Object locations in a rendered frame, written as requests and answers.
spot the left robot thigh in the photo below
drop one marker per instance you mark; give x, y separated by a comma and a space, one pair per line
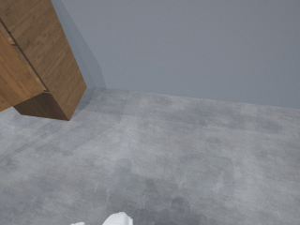
118, 219

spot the cupboard door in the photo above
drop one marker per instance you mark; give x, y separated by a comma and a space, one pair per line
17, 83

